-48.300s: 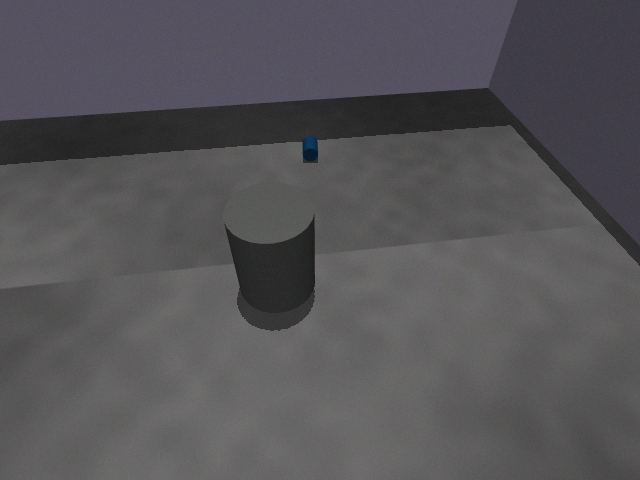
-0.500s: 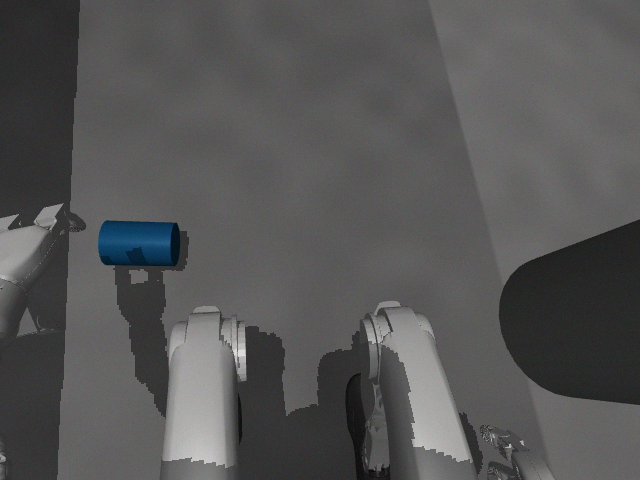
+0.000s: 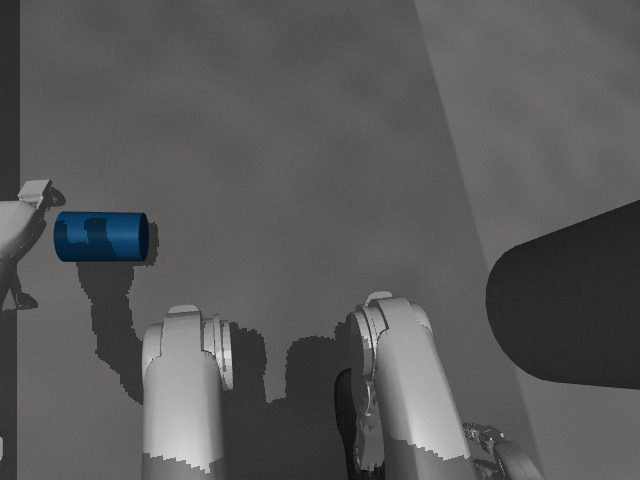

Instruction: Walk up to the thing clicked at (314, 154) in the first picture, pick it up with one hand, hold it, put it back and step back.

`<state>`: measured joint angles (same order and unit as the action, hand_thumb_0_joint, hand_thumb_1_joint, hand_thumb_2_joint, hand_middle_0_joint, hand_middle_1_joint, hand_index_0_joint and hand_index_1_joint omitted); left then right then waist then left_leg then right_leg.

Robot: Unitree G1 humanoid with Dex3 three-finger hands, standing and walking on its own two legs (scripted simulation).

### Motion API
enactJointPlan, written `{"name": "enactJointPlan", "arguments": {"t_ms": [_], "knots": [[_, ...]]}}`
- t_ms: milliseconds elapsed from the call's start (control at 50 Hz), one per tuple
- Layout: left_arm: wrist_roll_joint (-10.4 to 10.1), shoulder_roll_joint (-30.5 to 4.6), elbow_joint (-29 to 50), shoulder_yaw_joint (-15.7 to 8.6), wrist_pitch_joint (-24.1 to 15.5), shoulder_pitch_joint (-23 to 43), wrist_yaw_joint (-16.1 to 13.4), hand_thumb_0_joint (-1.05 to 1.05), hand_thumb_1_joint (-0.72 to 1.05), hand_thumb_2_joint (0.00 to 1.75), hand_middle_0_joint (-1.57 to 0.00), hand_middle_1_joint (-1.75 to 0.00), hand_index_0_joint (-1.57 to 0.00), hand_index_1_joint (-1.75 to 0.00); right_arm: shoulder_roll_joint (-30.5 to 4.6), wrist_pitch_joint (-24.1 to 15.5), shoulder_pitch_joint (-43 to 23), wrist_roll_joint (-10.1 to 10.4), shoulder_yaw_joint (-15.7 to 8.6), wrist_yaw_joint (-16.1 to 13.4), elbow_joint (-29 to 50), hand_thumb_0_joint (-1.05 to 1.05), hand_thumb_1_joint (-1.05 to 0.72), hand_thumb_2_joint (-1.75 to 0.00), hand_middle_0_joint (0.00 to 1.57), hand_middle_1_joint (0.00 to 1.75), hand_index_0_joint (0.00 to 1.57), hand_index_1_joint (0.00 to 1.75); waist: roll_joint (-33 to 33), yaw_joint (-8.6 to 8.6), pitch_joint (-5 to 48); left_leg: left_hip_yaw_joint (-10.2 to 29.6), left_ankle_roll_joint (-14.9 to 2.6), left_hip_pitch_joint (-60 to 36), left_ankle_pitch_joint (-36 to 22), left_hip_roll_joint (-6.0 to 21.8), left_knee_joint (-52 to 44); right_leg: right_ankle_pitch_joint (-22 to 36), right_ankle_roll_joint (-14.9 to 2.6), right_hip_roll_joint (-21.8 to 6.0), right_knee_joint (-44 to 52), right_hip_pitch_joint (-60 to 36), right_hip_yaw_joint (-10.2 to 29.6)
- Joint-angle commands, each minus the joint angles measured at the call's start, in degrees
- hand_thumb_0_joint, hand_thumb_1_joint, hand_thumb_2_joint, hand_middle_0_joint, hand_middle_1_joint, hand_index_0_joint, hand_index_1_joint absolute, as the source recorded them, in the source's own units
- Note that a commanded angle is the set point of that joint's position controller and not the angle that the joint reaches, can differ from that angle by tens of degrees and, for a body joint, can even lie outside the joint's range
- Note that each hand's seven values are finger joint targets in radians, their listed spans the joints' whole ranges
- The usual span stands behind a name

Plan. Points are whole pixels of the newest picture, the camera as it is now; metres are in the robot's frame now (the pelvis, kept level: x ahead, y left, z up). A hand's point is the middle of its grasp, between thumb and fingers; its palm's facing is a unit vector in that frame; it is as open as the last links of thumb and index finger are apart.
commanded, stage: rise first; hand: left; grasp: from above
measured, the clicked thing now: (105, 236) +0.46 +0.31 -0.31
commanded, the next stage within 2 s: approach in 0.34 s
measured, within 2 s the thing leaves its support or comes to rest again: neither
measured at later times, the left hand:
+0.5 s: hand (36, 248) +0.41 +0.35 -0.18, palm faces -0.45 -0.07 -0.89, open 13.7 cm
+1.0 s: hand (104, 196) +0.49 +0.28 -0.17, palm faces -0.41 +0.02 -0.91, open 13.9 cm
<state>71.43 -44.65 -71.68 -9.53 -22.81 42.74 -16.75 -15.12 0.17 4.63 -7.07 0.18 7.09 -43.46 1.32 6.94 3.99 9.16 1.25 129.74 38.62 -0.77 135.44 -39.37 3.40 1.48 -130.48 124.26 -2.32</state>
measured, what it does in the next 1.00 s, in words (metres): stands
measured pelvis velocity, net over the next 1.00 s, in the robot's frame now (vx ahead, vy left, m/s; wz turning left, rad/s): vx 0.01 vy -0.01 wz -0.02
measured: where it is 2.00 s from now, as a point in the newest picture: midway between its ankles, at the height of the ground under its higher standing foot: (285, 463)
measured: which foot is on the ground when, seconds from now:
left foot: down 0.00-1.00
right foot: down 0.00-1.00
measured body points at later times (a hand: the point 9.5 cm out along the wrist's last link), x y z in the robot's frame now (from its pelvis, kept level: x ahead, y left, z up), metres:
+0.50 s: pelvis +0.01 +0.00 -0.02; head +0.24 +0.08 +0.36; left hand +0.43 +0.35 -0.13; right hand +0.10 -0.28 -0.13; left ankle +0.08 +0.13 -0.31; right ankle +0.10 -0.14 -0.31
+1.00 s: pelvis +0.01 -0.01 -0.02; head +0.25 +0.04 +0.36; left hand +0.50 +0.27 -0.12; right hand +0.05 -0.29 -0.13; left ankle +0.08 +0.13 -0.31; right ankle +0.10 -0.14 -0.31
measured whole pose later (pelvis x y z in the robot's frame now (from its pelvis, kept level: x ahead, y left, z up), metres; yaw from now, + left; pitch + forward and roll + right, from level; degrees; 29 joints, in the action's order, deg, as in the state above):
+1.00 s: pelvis +0.01 -0.01 -0.02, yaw -1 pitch +35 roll -7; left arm 76.0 -43.2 -83.9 -6.7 -10.7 55.8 -25.8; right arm -15.3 -0.3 6.9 -8.0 3.1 7.1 -43.2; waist -0.8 15.5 2.9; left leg 9.6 1.9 133.1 40.1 0.3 137.9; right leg -39.3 3.8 2.8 -133.3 129.5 -2.3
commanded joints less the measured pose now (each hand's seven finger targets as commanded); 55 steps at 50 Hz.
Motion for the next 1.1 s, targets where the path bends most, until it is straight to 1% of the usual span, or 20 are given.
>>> {"name": "enactJointPlan", "arguments": {"t_ms": [0,160,380,420,460,500,520,580,640,660,680,720,780,820,880,920,940,980,1040,1080], "knots": [[-0.04,-17.63,6.47,-3.52,-1.57,14.15,-3.32,0.0,-0.43,0.92,-0.16,-0.86,-0.16,-0.87,-13.64,0.01,9.56,-0.57,-3.84,-0.48,1.26,0.0,-0.91,-0.9,0.2,0.3,0.2,0.3,-13.9,-0.01,36.86,-6.43,-2.84,-30.46,-8.93,-0.66,-14.03,9.54,-5.06,1.38,12.22,-13.78,-5.52],[1.53,-19.7,5.59,-4.6,-2.68,14.72,-5.0,0.0,-0.42,0.91,-0.17,-0.86,-0.16,-0.86,-14.01,0.59,9.08,-1.03,-3.93,-0.53,0.81,0.0,-0.9,-0.9,0.2,0.3,0.2,0.3,-15.54,0.09,36.73,-5.69,-2.65,-31.13,-8.01,-0.27,-13.64,8.37,-5.21,1.58,10.52,-11.15,-6.05],[3.19,-20.91,5.42,-5.22,-3.1,15.77,-7.18,0.0,-0.44,0.93,-0.15,-0.89,-0.14,-0.89,-14.06,1.08,9.17,-1.74,-3.98,-0.62,0.15,0.0,-0.9,-0.9,0.2,0.3,0.2,0.3,-16.56,0.63,37.92,-5.91,-2.6,-31.42,-10.03,-0.16,-11.8,10.37,-4.97,1.74,9.48,-11.16,-6.13],[3.53,-20.48,4.11,-4.86,-3.02,15.51,-7.46,0.0,-0.52,1.01,-0.11,-0.88,-0.07,-0.92,-13.79,1.17,9.27,-1.92,-3.73,-0.55,0.11,0.0,-0.91,-0.9,0.2,0.3,0.2,0.3,-16.2,0.84,36.89,-6.15,-2.75,-29.91,-9.57,-0.35,-11.56,10.21,-4.96,1.74,9.66,-11.52,-5.95],[3.98,-18.51,2.51,-3.07,-3.09,16.86,-7.63,0.0,-0.47,0.93,-0.06,-1.02,-0.09,-0.99,-13.67,1.09,9.45,-2.13,-3.55,-0.46,-0.22,0.0,-0.9,-0.89,0.2,0.3,0.2,0.3,-15.31,2.21,35.64,-5.87,-2.86,-28.98,-9.02,-0.25,-11.17,10.09,-5.02,1.76,9.42,-10.67,-6.2],[4.59,-17.41,1.66,-1.73,-3.15,19.3,-8.21,0.0,-0.47,0.93,-0.07,-1.03,-0.09,-1.0,-13.68,0.96,9.91,-2.37,-3.31,-0.47,-0.56,0.0,-0.91,-0.9,0.2,0.3,0.2,0.3,-14.68,3.57,35.28,-5.85,-3.05,-28.37,-9.36,-0.27,-10.39,10.84,-4.85,1.82,9.71,-10.78,-6.11],[4.41,-15.51,1.0,-0.31,-3.14,20.62,-8.45,0.0,-0.47,0.93,-0.07,-1.03,-0.09,-1.0,-13.81,0.81,10.25,-2.36,-3.36,-0.43,-0.75,0.0,-0.9,-0.89,0.2,0.3,0.2,0.3,-14.52,4.35,34.68,-5.53,-2.95,-28.27,-8.76,-0.17,-10.67,10.19,-4.83,1.84,9.55,-9.74,-6.45],[5.19,-13.46,-0.29,2.75,-3.09,25.53,-9.8,0.0,-0.47,0.93,-0.06,-1.06,-0.09,-1.02,-14.16,0.09,10.94,-2.64,-2.97,-0.55,-1.25,0.0,-0.91,-0.9,0.2,0.3,0.2,0.3,-16.39,6.2,34.02,-5.1,-2.68,-29.0,-7.51,-0.01,-10.9,9.19,-4.78,1.94,9.46,-7.76,-7.21],[6.11,-12.14,-1.47,4.11,-1.94,28.06,-12.02,0.0,-0.48,0.94,-0.06,-1.07,-0.09,-1.03,-14.37,-0.61,11.78,-2.99,-2.43,-0.6,-1.51,0.0,-0.91,-0.9,0.2,0.3,0.2,0.3,-17.47,7.31,34.95,-5.27,-2.53,-30.12,-8.46,0.02,-10.47,10.28,-4.53,1.86,9.0,-8.54,-7.52],[5.81,-12.56,-1.09,3.27,-1.08,29.06,-12.98,0.0,-0.48,0.94,-0.06,-1.06,-0.09,-1.03,-14.85,-0.89,11.88,-2.91,-2.76,-0.69,-1.38,0.0,-0.91,-0.9,0.2,0.3,0.2,0.3,-17.78,6.96,36.38,-5.46,-2.44,-31.34,-9.35,0.09,-10.53,11.1,-4.44,1.74,8.65,-8.3,-7.56],[6.71,-12.91,-0.88,3.45,-0.09,29.94,-13.76,0.0,-0.49,0.95,-0.06,-1.06,-0.09,-1.03,-14.64,-1.09,12.14,-2.98,-2.54,-0.68,-1.43,0.0,-0.91,-0.9,0.2,0.3,0.2,0.3,-19.78,7.21,37.7,-5.56,-2.28,-32.6,-10.58,0.15,-10.56,12.35,-4.43,1.81,8.2,-8.92,-7.6],[6.93,-14.26,-0.56,2.04,2.38,31.32,-15.33,0.0,-0.5,0.95,-0.06,-1.06,-0.09,-1.03,-14.6,-1.3,11.93,-2.78,-2.82,-0.73,-1.03,0.0,-0.91,-0.9,0.2,0.3,0.2,0.3,-22.37,6.47,39.64,-6.24,-2.07,-33.15,-10.96,0.23,-11.06,13.01,-4.63,1.76,7.96,-8.98,-7.26],[7.1,-16.1,-2.19,-0.66,6.86,29.64,-16.38,0.0,-0.5,0.95,-0.06,-1.05,-0.09,-1.02,-14.44,-1.51,12.12,-2.38,-2.58,-0.54,-0.1,0.0,-0.92,-0.9,0.2,0.3,0.2,0.3,-24.4,5.49,40.35,-6.98,-2.01,-33.51,-12.02,0.33,-12.26,14.21,-4.75,1.38,7.48,-9.31,-6.9],[6.83,-16.71,-3.33,-1.44,9.61,28.93,-15.85,0.0,-0.51,0.96,-0.07,-1.03,-0.09,-1.01,-14.16,-1.39,11.6,-1.99,-2.34,-0.4,0.65,0.0,-0.92,-0.9,0.2,0.3,0.2,0.3,-24.23,5.1,40.53,-7.4,-2.19,-32.77,-11.72,0.28,-12.59,14.38,-5.11,1.31,8.09,-10.27,-6.47],[5.55,-16.77,-5.97,0.31,12.74,27.77,-13.49,0.0,-0.5,0.96,-0.08,-1.02,-0.09,-1.0,-14.01,-1.1,11.19,-1.02,-1.44,-0.45,1.27,0.0,-0.91,-0.9,0.2,0.3,0.2,0.3,-20.07,5.09,40.01,-8.08,-3.34,-27.92,-10.6,-0.22,-11.63,15.01,-5.18,1.41,9.77,-13.35,-5.41],[3.94,-16.5,-7.84,1.25,13.95,23.49,-10.85,0.0,-0.51,0.96,-0.08,-1.03,-0.09,-1.01,-13.59,-0.95,11.51,-0.66,-0.84,-0.41,1.69,0.0,-0.91,-0.9,0.2,0.3,0.2,0.3,-14.85,4.81,38.11,-8.2,-4.26,-23.3,-9.98,-0.41,-11.19,15.09,-4.55,1.48,11.13,-17.26,-4.76],[2.37,-17.1,-7.3,1.26,14.07,22.86,-9.42,0.0,-0.51,0.96,-0.07,-1.03,-0.09,-1.01,-13.69,-0.82,11.4,-0.32,-0.74,-0.54,1.96,0.0,-0.91,-0.9,0.2,0.3,0.2,0.3,-12.6,4.86,38.23,-8.25,-4.68,-21.92,-9.74,-0.49,-10.88,15.23,-4.1,1.47,11.9,-19.48,-4.3],[-0.18,-19.0,-7.17,0.71,13.63,20.89,-6.37,0.0,-0.49,0.94,-0.07,-1.05,-0.1,-1.02,-14.17,-0.88,11.7,-0.12,-0.54,-0.55,2.64,0.0,-0.91,-0.9,0.2,0.3,0.2,0.3,-8.46,5.29,36.46,-7.99,-5.18,-18.85,-9.11,-0.54,-9.93,14.67,-3.49,1.35,12.18,-22.33,-3.99],[-2.08,-19.54,-7.21,1.02,11.56,18.11,-1.94,0.0,-0.5,0.95,-0.08,-1.05,-0.1,-1.02,-14.68,-0.64,11.74,-0.24,-0.05,-0.61,2.73,0.0,-0.92,-0.9,0.2,0.3,0.2,0.3,-6.98,5.14,34.69,-7.5,-4.88,-17.74,-8.39,-0.77,-10.29,13.18,-3.46,1.47,12.19,-23.31,-4.3],[-3.57,-19.17,-5.49,1.14,8.66,18.09,0.05,0.0,-0.49,0.94,-0.09,-1.05,-0.11,-1.02,-14.78,-0.41,11.75,-1.05,0.71,-0.5,2.89,0.0,-0.92,-0.9,0.2,0.3,0.2,0.3,-6.51,5.8,34.28,-6.93,-4.67,-17.02,-8.08,-0.75,-9.83,12.69,-3.4,1.68,12.02,-23.62,-4.75]]}}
